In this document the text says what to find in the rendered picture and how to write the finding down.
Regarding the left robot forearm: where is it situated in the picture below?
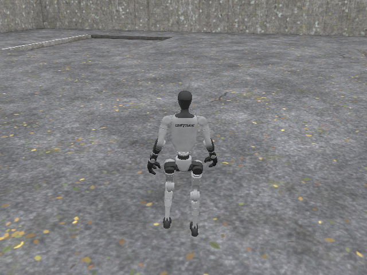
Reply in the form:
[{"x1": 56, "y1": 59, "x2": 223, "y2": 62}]
[{"x1": 149, "y1": 138, "x2": 162, "y2": 163}]

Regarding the right robot forearm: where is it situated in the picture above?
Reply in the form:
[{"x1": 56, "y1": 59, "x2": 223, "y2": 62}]
[{"x1": 206, "y1": 138, "x2": 217, "y2": 159}]

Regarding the robot left upper arm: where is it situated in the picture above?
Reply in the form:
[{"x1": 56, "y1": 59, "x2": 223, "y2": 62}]
[{"x1": 156, "y1": 115, "x2": 173, "y2": 147}]

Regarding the robot left thigh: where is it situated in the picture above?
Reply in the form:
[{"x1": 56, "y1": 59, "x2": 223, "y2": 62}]
[{"x1": 164, "y1": 159, "x2": 176, "y2": 192}]

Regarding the left robot hand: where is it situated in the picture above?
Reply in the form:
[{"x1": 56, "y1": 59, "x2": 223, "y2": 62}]
[{"x1": 147, "y1": 161, "x2": 161, "y2": 175}]

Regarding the left robot shin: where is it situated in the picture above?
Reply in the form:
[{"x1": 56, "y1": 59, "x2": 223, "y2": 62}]
[{"x1": 164, "y1": 182, "x2": 173, "y2": 221}]

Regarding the right robot hand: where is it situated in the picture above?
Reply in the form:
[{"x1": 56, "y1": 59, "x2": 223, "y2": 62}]
[{"x1": 204, "y1": 156, "x2": 218, "y2": 167}]

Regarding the robot right upper arm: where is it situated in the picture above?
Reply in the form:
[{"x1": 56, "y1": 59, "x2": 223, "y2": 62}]
[{"x1": 197, "y1": 116, "x2": 212, "y2": 147}]

